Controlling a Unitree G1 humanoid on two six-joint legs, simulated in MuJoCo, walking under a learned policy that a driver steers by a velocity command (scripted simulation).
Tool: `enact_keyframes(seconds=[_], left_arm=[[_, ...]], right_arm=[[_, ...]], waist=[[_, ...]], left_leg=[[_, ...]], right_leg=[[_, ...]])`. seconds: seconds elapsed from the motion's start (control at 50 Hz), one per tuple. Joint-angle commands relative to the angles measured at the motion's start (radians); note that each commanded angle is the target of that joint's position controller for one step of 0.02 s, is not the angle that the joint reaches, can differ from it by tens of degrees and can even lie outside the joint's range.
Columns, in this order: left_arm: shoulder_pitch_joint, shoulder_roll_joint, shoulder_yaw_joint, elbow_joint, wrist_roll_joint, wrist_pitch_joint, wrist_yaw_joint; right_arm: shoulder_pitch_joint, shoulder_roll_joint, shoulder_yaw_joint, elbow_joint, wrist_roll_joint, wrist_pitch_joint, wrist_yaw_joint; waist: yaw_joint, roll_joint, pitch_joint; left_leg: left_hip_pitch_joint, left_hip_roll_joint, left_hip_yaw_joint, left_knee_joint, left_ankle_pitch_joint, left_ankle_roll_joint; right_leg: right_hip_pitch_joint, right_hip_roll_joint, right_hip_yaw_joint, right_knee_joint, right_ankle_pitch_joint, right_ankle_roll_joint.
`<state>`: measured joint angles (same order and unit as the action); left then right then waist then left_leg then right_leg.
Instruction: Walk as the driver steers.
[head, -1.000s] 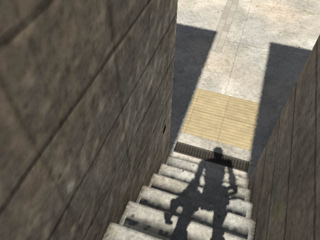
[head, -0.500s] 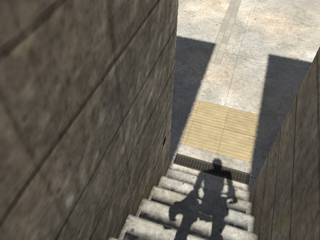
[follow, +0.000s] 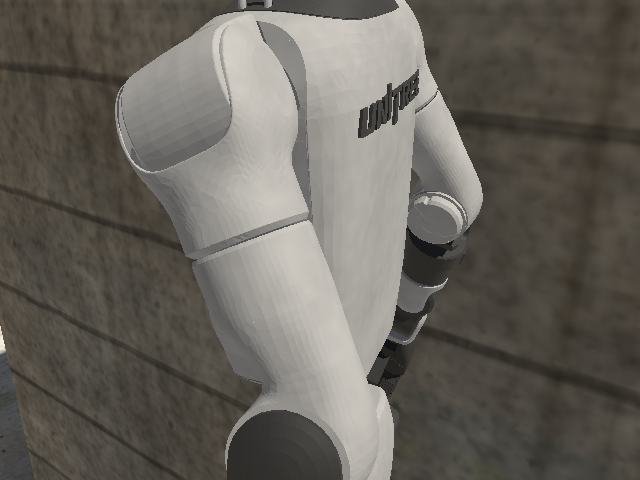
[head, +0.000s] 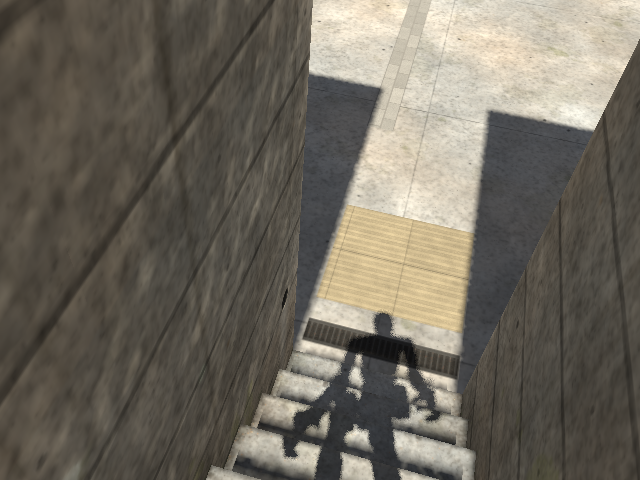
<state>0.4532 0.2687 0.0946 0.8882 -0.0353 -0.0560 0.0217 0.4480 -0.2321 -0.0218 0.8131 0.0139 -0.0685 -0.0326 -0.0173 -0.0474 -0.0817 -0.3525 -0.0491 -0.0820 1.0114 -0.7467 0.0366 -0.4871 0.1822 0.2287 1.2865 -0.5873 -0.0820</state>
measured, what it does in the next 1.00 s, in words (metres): goes down: right foot 0.41 m lower, then left foot 0.21 m lower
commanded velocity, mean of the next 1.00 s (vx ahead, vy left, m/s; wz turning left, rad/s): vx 0.45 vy -0.03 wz -0.09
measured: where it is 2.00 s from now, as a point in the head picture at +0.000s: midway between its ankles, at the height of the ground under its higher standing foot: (358, 473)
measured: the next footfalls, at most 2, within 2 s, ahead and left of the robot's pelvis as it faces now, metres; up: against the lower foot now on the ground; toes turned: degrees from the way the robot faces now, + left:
right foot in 0.38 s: +0.30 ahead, -0.16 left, -0.41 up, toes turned -1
left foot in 0.70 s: +0.61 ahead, +0.03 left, -0.62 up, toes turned +0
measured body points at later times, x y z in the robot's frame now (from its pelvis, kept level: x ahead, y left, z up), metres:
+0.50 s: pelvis +0.32 -0.07 -0.37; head +0.36 -0.05 +0.08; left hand +0.16 +0.18 -0.50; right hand +0.43 -0.29 -0.50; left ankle +0.29 +0.09 -0.86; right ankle +0.26 -0.15 -1.08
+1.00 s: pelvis +0.61 -0.07 -0.62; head +0.66 -0.01 -0.18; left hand +0.83 +0.15 -0.75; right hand +0.54 -0.33 -0.72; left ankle +0.57 +0.03 -1.28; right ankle +0.79 -0.27 -1.26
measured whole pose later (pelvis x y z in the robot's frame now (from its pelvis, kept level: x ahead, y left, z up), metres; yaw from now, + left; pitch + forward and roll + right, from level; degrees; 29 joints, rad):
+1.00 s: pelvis +0.61 -0.07 -0.62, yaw -6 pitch -1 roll -1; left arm 0.08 0.28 0.06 0.66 0.02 0.07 0.01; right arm 0.46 -0.19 0.00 0.90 -0.01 -0.06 -0.13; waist -0.05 -0.14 0.10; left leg -0.41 0.03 0.09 1.09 -0.67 0.04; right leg -0.79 0.05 0.23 0.96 0.55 0.07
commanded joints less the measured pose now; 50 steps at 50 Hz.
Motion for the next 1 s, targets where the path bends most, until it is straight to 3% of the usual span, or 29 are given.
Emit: enact_keyframes(seconds=[0.02, 0.06, 0.1, 0.16, 0.24, 0.28, 0.34, 0.38, 0.4, 0.42, 0.44, 0.46, 0.48, 0.52, 0.54, 0.56, 0.58, 0.6, 0.64, 0.68, 0.7, 0.72, 0.74, 0.78, 0.8, 0.84, 0.9, 0.94, 1.0], left_arm=[[-0.234, 0.100, 0.018, -0.122, 0.021, -0.007, 0.010], [-0.199, -0.002, -0.022, -0.145, 0.062, 0.032, -0.033], [-0.040, -0.034, -0.035, -0.111, 0.065, 0.045, -0.042], [-0.152, 0.060, -0.009, -0.156, 0.068, 0.047, -0.044], [-0.205, 0.127, 0.015, -0.099, 0.008, -0.028, -0.063], [-0.135, 0.045, -0.011, -0.046, 0.017, -0.057, -0.068], [0.356, 0.067, 0.025, 0.109, 0.074, -0.061, -0.047], [0.736, 0.067, -0.033, 0.215, 0.104, -0.044, -0.029], [0.639, 0.102, -0.036, 0.201, 0.105, -0.051, -0.014], [0.522, 0.130, -0.021, 0.176, 0.066, -0.025, 0.007], [0.307, 0.243, 0.022, 0.185, 0.025, 0.027, 0.045], [0.120, 0.238, 0.022, 0.167, 0.063, 0.044, 0.052], [0.024, 0.192, 0.009, 0.113, 0.067, 0.028, 0.039], [-0.087, 0.070, -0.026, 0.069, 0.003, -0.008, 0.076], [-0.102, 0.081, -0.024, 0.096, -0.004, -0.010, 0.080], [-0.080, 0.172, -0.004, 0.125, 0.030, -0.010, 0.068], [-0.052, 0.054, -0.018, 0.140, -0.002, -0.016, 0.076], [-0.041, -0.057, -0.046, 0.159, -0.016, -0.010, 0.086], [0.016, 0.035, -0.022, 0.192, -0.013, 0.016, 0.070], [-0.080, 0.041, -0.016, 0.175, 0.025, 0.028, 0.047], [-0.192, 0.030, -0.001, 0.153, 0.023, 0.017, 0.027], [-0.170, -0.076, -0.013, 0.115, 0.004, 0.006, 0.044], [0.222, -0.127, -0.023, 0.106, -0.020, 0.040, 0.027], [0.210, -0.073, -0.015, 0.090, -0.014, 0.088, 0.026], [0.121, -0.073, -0.022, -0.002, -0.007, 0.115, 0.034], [-0.174, 0.044, -0.019, -0.158, 0.005, 0.152, 0.039], [-0.244, 0.009, -0.033, -0.244, 0.036, 0.144, 0.038], [-0.301, 0.016, -0.044, -0.275, 0.067, 0.130, -0.002], [-0.393, -0.020, -0.053, -0.301, 0.057, 0.116, -0.043]], right_arm=[[0.139, -0.104, -0.042, 0.051, 0.022, 0.012, -0.037], [-0.020, -0.031, -0.008, 0.055, 0.008, 0.022, -0.104], [-0.079, -0.107, -0.012, 0.058, -0.020, 0.017, -0.090], [-0.026, -0.061, -0.012, 0.116, 0.031, -0.001, -0.081], [0.131, -0.004, -0.025, 0.189, 0.008, -0.004, -0.067], [0.121, 0.035, -0.009, 0.176, 0.002, 0.021, -0.081], [-0.130, -0.050, -0.028, 0.130, -0.011, 0.038, -0.079], [-0.310, -0.009, -0.020, 0.053, -0.001, -0.002, -0.054], [-0.079, 0.073, -0.004, 0.002, 0.049, -0.025, -0.034], [0.039, 0.062, 0.007, 0.035, 0.050, -0.036, -0.007], [0.057, 0.082, 0.026, 0.009, 0.088, -0.037, 0.010], [-0.067, 0.072, 0.035, 0.012, 0.114, -0.006, 0.005], [-0.149, -0.027, 0.009, 0.021, 0.063, 0.019, -0.018], [-0.276, -0.073, 0.006, -0.014, -0.003, 0.029, -0.022], [-0.302, 0.000, 0.022, 0.000, -0.054, 0.021, -0.007], [-0.185, 0.044, 0.022, 0.074, -0.051, 0.028, 0.015], [-0.127, -0.014, 0.012, 0.091, -0.026, 0.018, 0.035], [-0.107, -0.012, 0.018, 0.108, -0.013, 0.023, 0.049], [-0.206, 0.002, 0.026, 0.042, -0.003, 0.052, 0.048], [0.124, -0.110, -0.025, 0.104, 0.007, 0.067, 0.052], [0.414, -0.154, -0.050, 0.202, -0.015, 0.073, 0.048], [0.486, -0.150, -0.026, 0.245, -0.027, 0.061, 0.047], [0.349, -0.241, -0.033, 0.213, -0.011, 0.024, 0.074], [0.119, -0.165, -0.018, 0.166, 0.012, 0.012, 0.082], [-0.023, -0.212, -0.053, 0.172, 0.001, -0.002, 0.047], [-0.193, -0.097, 0.005, 0.091, -0.003, -0.022, -0.037], [-0.152, -0.209, -0.017, 0.033, -0.068, -0.046, -0.074], [-0.092, -0.120, -0.005, 0.005, -0.021, -0.029, -0.117], [0.001, -0.103, -0.006, 0.006, -0.020, 0.012, -0.118]], waist=[[-0.008, 0.031, 0.196], [0.108, 0.065, 0.198], [0.184, 0.117, 0.084], [0.100, 0.179, 0.126], [-0.020, 0.143, 0.135], [-0.021, -0.002, 0.168], [0.255, -0.058, 0.191], [0.438, -0.275, 0.038], [0.217, -0.692, 0.009], [0.133, -0.651, -0.053], [-0.018, -0.435, -0.104], [-0.064, -0.269, 0.017], [-0.067, 0.053, 0.096], [-0.083, 0.206, 0.246], [-0.069, 0.117, 0.176], [-0.091, -0.015, 0.095], [-0.076, -0.037, 0.125], [-0.051, 0.020, 0.093], [-0.013, 0.098, 0.129], [-0.189, -0.014, 0.035], [-0.350, 0.135, 0.067], [-0.317, 0.334, 0.172], [-0.011, 0.492, 0.103], [0.062, 0.114, 0.171], [0.114, 0.169, 0.117], [0.103, -0.016, 0.238], [0.082, 0.124, 0.124], [0.052, 0.141, 0.118], [0.004, 0.102, 0.143]], left_leg=[[0.143, 0.228, -0.394, -0.190, 0.444, 0.146], [-0.410, 0.045, -0.075, -0.182, 0.283, 0.092], [-0.601, 0.061, -0.038, -0.141, 0.435, 0.098], [-0.115, 0.106, -0.196, 0.093, 0.371, 0.118], [0.281, 0.113, -0.302, 0.407, 0.475, 0.167], [0.043, -0.018, -0.027, 0.577, 0.297, 0.050], [-0.354, -0.175, 0.068, 1.183, -0.104, -0.047], [-0.705, -0.230, -0.021, 1.581, -0.269, -0.072], [-0.975, -0.122, -0.145, 1.427, -0.247, 0.001], [-1.010, -0.071, -0.182, 1.283, -0.124, -0.002], [-0.880, 0.084, -0.177, 0.889, 0.096, -0.008], [-0.826, 0.185, -0.104, 0.804, 0.134, -0.032], [-0.717, 0.163, -0.024, 0.880, 0.133, -0.056], [-0.447, 0.230, -0.083, -0.002, 0.687, -0.058], [0.028, 0.115, 0.042, -0.175, 1.006, -0.058], [0.206, 0.045, 0.135, 0.094, 0.977, -0.058], [0.019, 0.130, -0.002, -0.117, 1.231, -0.024], [0.047, 0.127, 0.011, -0.414, 1.493, -0.056], [0.101, 0.092, 0.093, -0.676, 1.379, -0.086], [0.407, 0.153, 0.103, -0.575, 1.287, -0.056], [0.582, 0.194, 0.117, -0.502, 1.242, 0.000], [0.530, 0.278, 0.009, -0.485, 1.582, 0.019], [0.612, 0.452, -0.419, -0.453, 1.244, 0.082], [0.319, 0.466, -0.428, -0.453, 1.037, 0.081], [0.199, 0.485, -0.571, -0.547, 0.550, 0.069], [-0.195, 0.383, -0.357, -0.443, 0.753, 0.013], [-0.147, 0.300, -0.162, -0.304, 1.123, 0.058], [-0.154, 0.213, -0.006, -0.215, 0.675, 0.051], [-0.290, 0.195, 0.079, -0.153, 0.414, 0.052]], right_leg=[[-0.511, -0.160, 0.082, -0.243, 0.545, -0.033], [0.026, -0.112, -0.149, -0.532, 1.142, -0.005], [0.428, -0.064, -0.238, -0.372, 1.237, 0.040], [-0.084, -0.195, -0.074, -0.469, 1.179, 0.027], [-0.356, -0.257, -0.029, -0.623, 1.016, 0.089], [0.066, -0.262, -0.166, -1.056, 1.338, 0.057], [0.693, -0.392, -0.168, -1.291, 1.728, -0.095], [1.081, -0.392, -0.205, -0.748, 1.749, -0.055], [1.220, -0.440, -0.146, -0.479, 2.051, -0.071], [1.147, -0.520, -0.057, -0.435, 2.094, -0.157], [0.842, -0.666, 0.223, -0.637, 1.138, -0.320], [0.446, -0.744, 0.467, -0.825, 0.702, -0.393], [0.251, -0.669, 0.510, -0.824, 0.906, -0.398], [-0.063, -0.406, 0.116, -0.770, 0.825, -0.156], [-0.282, -0.238, -0.086, -0.722, 0.637, -0.104], [-0.298, -0.300, -0.055, -0.682, 0.894, -0.138], [-0.139, -0.227, -0.093, -0.463, 0.414, -0.105], [0.010, -0.145, -0.202, -0.362, 0.193, -0.046], [0.139, -0.157, -0.181, -0.191, 0.280, -0.040], [0.069, -0.186, -0.107, 0.123, 0.619, -0.032], [-0.152, -0.054, -0.126, 0.602, 0.301, 0.029], [-0.339, 0.119, -0.083, 0.990, -0.350, 0.072], [-0.536, 0.062, 0.114, 0.845, -0.214, 0.023], [-0.537, -0.048, 0.072, 0.829, 0.035, 0.040], [-0.566, -0.111, 0.117, 0.576, 0.281, 0.016], [-0.382, -0.148, 0.100, 0.224, 0.599, 0.056], [-0.314, -0.122, 0.033, 0.025, 0.865, 0.140], [-0.262, -0.132, 0.002, -0.280, 1.195, 0.162], [-0.002, -0.091, -0.164, -0.486, 1.337, 0.174]])
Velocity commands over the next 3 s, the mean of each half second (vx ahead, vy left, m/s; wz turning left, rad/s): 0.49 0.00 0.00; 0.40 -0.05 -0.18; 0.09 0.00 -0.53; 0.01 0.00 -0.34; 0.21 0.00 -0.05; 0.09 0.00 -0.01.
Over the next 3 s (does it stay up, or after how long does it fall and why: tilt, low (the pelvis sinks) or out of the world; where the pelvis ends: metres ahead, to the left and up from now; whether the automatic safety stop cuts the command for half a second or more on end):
stays up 1.22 -0.30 -1.04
